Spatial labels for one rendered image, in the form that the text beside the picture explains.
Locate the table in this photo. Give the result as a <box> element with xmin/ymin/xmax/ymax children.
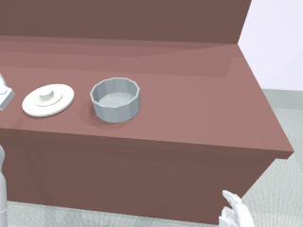
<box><xmin>0</xmin><ymin>0</ymin><xmax>294</xmax><ymax>225</ymax></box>

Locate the pot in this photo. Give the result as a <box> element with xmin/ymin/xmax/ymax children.
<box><xmin>90</xmin><ymin>78</ymin><xmax>141</xmax><ymax>123</ymax></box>

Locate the lid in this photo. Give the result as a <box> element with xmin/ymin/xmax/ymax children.
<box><xmin>22</xmin><ymin>84</ymin><xmax>75</xmax><ymax>117</ymax></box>

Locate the right robot hand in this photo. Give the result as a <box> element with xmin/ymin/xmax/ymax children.
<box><xmin>219</xmin><ymin>190</ymin><xmax>256</xmax><ymax>227</ymax></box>

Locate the left robot hand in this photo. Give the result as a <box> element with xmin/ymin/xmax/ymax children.
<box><xmin>0</xmin><ymin>73</ymin><xmax>15</xmax><ymax>111</ymax></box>

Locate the knob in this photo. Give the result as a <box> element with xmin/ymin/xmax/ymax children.
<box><xmin>38</xmin><ymin>87</ymin><xmax>54</xmax><ymax>99</ymax></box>

